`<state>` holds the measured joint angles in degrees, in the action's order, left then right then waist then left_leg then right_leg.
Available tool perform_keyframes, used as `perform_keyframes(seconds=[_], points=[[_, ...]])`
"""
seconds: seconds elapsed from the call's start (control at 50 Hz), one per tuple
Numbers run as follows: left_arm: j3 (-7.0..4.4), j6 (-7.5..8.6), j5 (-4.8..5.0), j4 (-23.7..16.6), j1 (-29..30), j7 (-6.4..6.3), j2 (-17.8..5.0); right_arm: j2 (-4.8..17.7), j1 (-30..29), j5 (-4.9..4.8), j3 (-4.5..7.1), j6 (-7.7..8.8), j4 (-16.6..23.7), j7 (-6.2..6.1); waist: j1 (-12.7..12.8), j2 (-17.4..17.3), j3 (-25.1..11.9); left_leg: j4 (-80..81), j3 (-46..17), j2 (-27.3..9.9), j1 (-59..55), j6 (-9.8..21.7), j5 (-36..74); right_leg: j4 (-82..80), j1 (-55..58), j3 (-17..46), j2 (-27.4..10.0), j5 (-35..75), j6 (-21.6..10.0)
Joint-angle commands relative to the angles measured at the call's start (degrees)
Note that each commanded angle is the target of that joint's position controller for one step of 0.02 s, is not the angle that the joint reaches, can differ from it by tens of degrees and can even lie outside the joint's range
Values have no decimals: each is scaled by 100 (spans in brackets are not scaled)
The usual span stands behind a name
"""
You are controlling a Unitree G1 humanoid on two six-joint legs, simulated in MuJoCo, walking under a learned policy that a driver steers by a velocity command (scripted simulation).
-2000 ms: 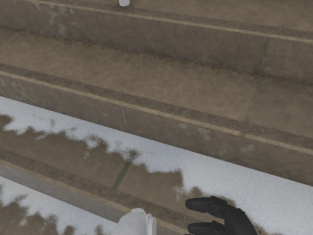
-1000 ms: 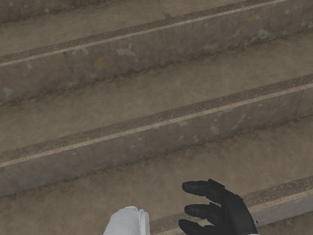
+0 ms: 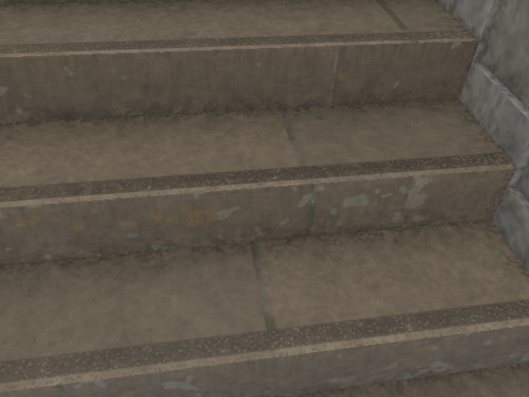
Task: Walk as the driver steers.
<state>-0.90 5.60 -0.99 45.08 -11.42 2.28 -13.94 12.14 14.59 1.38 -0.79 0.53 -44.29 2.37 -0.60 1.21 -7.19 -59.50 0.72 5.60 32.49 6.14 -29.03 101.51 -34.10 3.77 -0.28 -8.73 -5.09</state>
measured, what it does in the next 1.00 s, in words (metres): climbs, turning left: right foot 0.17 m higher, then left foot 0.16 m higher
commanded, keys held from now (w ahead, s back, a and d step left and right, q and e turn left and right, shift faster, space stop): w+q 0.70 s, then w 0.16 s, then w+e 0.14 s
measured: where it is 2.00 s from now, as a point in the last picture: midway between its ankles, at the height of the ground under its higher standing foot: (58, 59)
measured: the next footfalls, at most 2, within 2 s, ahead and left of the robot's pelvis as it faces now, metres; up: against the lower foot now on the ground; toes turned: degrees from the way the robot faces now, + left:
right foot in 0.34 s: +0.38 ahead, -0.09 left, +0.17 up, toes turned +11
left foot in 0.86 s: +0.55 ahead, +0.40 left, +0.33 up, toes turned +41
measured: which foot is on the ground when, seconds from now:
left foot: down 0.00-0.34, up 0.36-0.84, down 0.86-1.00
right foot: up 0.00-0.32, down 0.34-0.90, up 0.92-1.00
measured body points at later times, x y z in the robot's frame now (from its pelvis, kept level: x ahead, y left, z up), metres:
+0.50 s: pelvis +0.27 +0.01 +0.19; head +0.25 +0.01 +0.64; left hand +0.24 +0.29 +0.06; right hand +0.53 -0.16 +0.12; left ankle +0.17 +0.11 -0.26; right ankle +0.34 -0.09 -0.51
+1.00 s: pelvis +0.50 +0.25 +0.31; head +0.51 +0.26 +0.76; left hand +0.36 +0.45 +0.16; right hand +0.77 +0.15 +0.21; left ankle +0.52 +0.37 -0.34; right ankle +0.45 +0.00 -0.20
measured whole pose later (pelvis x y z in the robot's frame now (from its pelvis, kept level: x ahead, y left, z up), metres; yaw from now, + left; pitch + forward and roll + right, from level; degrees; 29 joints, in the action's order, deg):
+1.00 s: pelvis +0.50 +0.25 +0.31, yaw +30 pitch +3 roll +0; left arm -2.5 5.6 2.0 56.1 -23.2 1.2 -12.6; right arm 10.6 5.8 1.3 -0.3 2.7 -41.9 2.1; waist 1.3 1.3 -1.1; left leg -64.4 9.6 -5.3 41.2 3.8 -25.7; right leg 95.8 -26.8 8.8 -3.6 -5.7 -3.2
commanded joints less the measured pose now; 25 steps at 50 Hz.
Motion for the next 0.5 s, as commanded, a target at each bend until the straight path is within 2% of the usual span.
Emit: perform_keyframes(seconds=[0.02, 0.04, 0.06, 0.08, 0.1, 0.12, 0.14, 0.16, 0.18, 0.2, 0.22, 0.24, 0.26, 0.28, 0.3, 0.32, 0.34, 0.36, 0.38, 0.4, 0.42, 0.44, 0.46, 0.48, 0.5], points=[[487, 239, -44, -1318, 544, 54, 920, -210, 668, -97, -19, 28, -577, 172, 390, -310, 1315, 3609, -2833, -1042, -777, 217, 586, 2825, -3401, 26, -20, -66, -231], [513, 242, -28, -1316, 380, 50, 883, -396, 494, -51, -75, 43, -595, 187, 574, -256, 1302, 3543, -2325, -936, -715, 160, 1146, 3009, -3578, -113, -120, -32, -227], [547, 221, 8, -1383, 388, 18, 822, -381, 174, -47, -69, 41, -514, 166, 734, -200, 1288, 3721, -2063, -854, -441, 160, 1194, 2461, -3565, -251, -226, 46, -138], [647, 211, -23, -1629, 787, 23, 851, -254, 31, -20, -63, 57, -509, 143, 748, -294, 1364, 3981, -1832, -751, -25, 60, 1209, 1980, -3556, -464, -279, 23, -79], [721, 192, -49, -1779, 1158, -23, 1015, -180, 309, 68, -52, 87, -655, 101, 567, -477, 1220, 4142, -1983, -812, -64, 205, 1492, 2580, -3799, -739, -184, -45, -4], [791, 190, -70, -1911, 1245, -49, 1056, -112, 455, 61, -52, 117, -696, 49, 579, -446, 1172, 4210, -1921, -725, 43, 218, 1320, 2210, -3791, -779, -260, 131, 57], [836, 199, -80, -1977, 1415, -75, 1126, 0, 725, 43, -37, 118, -804, 7, 429, -560, 1033, 4260, -2141, -781, -345, 331, 1222, 2398, -4236, -883, -250, 78, 126], [874, 244, -67, -2080, 1613, -93, 1136, 86, 975, 3, -13, 103, -846, -49, 289, -482, 934, 4275, -2242, -814, -730, 350, 1218, 2061, -4511, -919, -325, 142, 193], [938, 291, -92, -2329, 2134, -105, 1146, 190, 1345, -126, 26, 23, -891, -87, 62, -348, 792, 4441, -2356, -801, -884, 360, 1096, 1026, -4429, -982, -347, 160, 284], [963, 342, -88, -2547, 2716, -132, 1151, 184, 1822, -143, 46, -17, -978, -172, -264, -394, 693, 4645, -2615, -962, -1220, 491, 1321, 474, -4447, -1151, -311, 135, 399], [1067, 364, -201, -2878, 3493, -158, 1288, 347, 2123, -238, 159, -51, -933, -341, -490, -375, 549, 5501, -2742, -1240, -1028, 666, 1802, -610, -3557, -1432, -379, -353, 455], [1080, 367, -202, -3092, 3788, -168, 1337, 362, 2247, -271, 186, -33, -977, -462, -457, -543, 418, 5841, -2694, -1362, -1030, 710, 2348, -1403, -2665, -1467, -405, -438, 457], [830, 339, -167, -2934, 3041, -204, 964, 362, 1590, -136, 165, 8, -939, -531, 288, -1199, -406, 5476, -1798, -947, -1006, 616, 6121, -2685, -447, -1869, 89, -759, 194], [515, 345, -116, -2752, 2279, -294, 448, 552, 1969, -47, 247, 139, -957, -565, 501, -1568, -1326, 4768, -1921, -1040, -1418, 598, 9156, -2806, 1169, -1804, 482, -923, 169], [174, 244, -14, -2288, 969, -290, -189, 1072, 1323, -69, 366, 179, -830, -589, 1216, -2005, -1705, 3723, -1993, -1365, -2746, 556, 11165, -3436, 1210, -1094, 431, -1997, 10], [-75, 206, 76, -1801, -454, -241, -819, 1315, 407, -80, 449, 259, -540, -572, 1858, -1706, -1930, 2320, -2058, -1455, -2848, 504, 11319, -4385, 2039, 106, 60, -2352, -320], [-251, 166, -66, -1235, -1867, -187, -1418, 1105, -159, 98, 409, 431, -164, -454, 2102, -132, -2670, 699, -1844, -1123, -2067, 737, 9849, -5505, 3700, 1531, -788, -2816, -667], [-286, 27, -269, -858, -1733, -264, -1363, -223, 44, 142, 184, 525, 112, -176, 1321, 3257, -2751, -2089, -1801, 523, 775, 311, 2211, -7937, 5141, 5177, -2222, -1961, -1575], [-202, -116, -229, -970, -1094, -526, -635, 50, 44, 211, 271, 638, 63, 115, 1231, 2175, -2174, -4754, -2282, 384, 1745, 133, 1765, -8422, 4314, 6522, -2627, -2865, -1627], [12, -222, -85, -571, -699, -611, 131, -103, -752, -9, 200, 571, 550, 233, 859, 1347, -394, -5851, -1616, 109, 2646, 42, 1514, -8251, 2941, 5118, -2399, -3325, -1377], [175, -229, -106, -142, -498, -536, 767, -415, -972, -54, 19, 473, 879, 290, 403, 294, 501, -6188, -1263, -143, 2955, 145, 1615, -7922, 1765, 3663, -2135, -3113, -1023], [190, -225, -120, 120, -311, -474, 941, -510, -651, -69, -28, 363, 894, 245, -10, -176, 777, -6492, -1146, -342, 2926, 217, 1704, -7762, 1269, 2630, -1989, -2667, -640], [225, -197, -186, 390, -143, -389, 1163, -561, -146, -219, -75, 266, 795, 215, -362, -375, 963, -6594, -1179, -509, 2769, 249, 1847, -7782, 755, 1735, -1790, -2232, -344], [176, -211, -203, 596, -164, -301, 1041, -775, -76, -369, -163, 237, 842, 157, -468, -244, 1171, -6866, -1124, -551, 2906, 221, 1756, -8039, 486, 1101, -1708, -1733, -255], [133, -220, -129, 743, -289, -216, 882, -978, -8, -410, -273, 236, 917, 116, -558, -248, 1220, -6579, -1078, -707, 3238, 196, 1890, -8178, 582, 533, -1676, -1266, -155]])
Keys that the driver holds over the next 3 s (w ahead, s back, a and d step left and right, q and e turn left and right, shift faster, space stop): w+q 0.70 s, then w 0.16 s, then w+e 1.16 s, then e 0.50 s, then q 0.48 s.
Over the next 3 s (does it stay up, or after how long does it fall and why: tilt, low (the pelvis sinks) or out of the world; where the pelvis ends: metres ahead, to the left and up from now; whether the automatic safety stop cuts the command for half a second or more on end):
stays up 1.44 0.43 0.85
